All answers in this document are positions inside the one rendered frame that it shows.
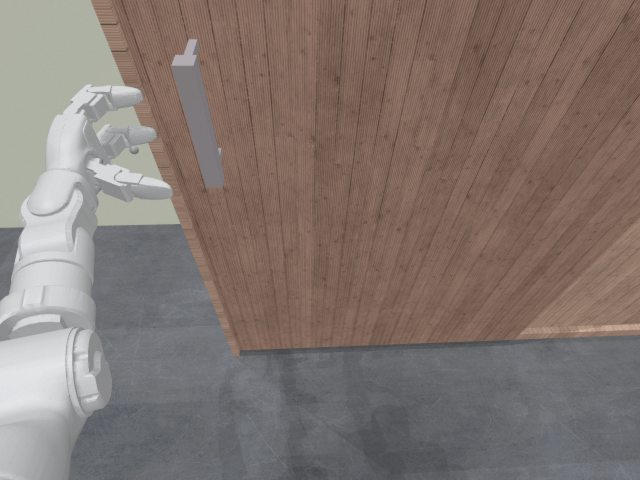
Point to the robot left hand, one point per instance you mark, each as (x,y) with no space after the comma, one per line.
(72,144)

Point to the left robot upper arm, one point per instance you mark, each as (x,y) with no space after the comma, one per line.
(50,383)

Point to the handle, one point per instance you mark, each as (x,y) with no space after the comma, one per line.
(192,93)

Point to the wardrobe door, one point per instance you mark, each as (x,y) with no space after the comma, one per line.
(399,171)
(607,293)

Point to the robot left forearm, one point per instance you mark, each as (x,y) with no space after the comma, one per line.
(53,274)

